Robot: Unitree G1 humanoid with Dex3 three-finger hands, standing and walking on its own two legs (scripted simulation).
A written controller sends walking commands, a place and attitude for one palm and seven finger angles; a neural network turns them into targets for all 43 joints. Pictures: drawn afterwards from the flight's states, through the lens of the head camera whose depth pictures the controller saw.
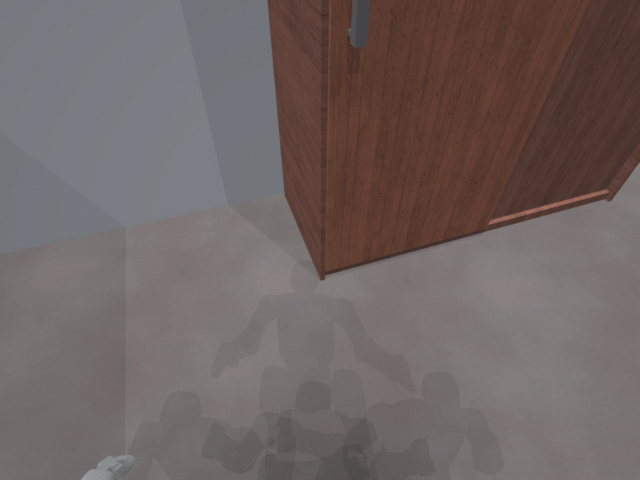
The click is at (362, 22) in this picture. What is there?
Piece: wardrobe's sliding door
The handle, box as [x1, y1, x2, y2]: [347, 0, 369, 47]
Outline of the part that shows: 352,0 351,28 347,30 347,34 350,37 350,43 354,47 365,46 369,0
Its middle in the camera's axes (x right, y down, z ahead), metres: +0.07 -0.52 +0.79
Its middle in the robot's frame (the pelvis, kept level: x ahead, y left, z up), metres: +0.97 -0.03 +0.26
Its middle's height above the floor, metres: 1.02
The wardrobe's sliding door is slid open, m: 0.00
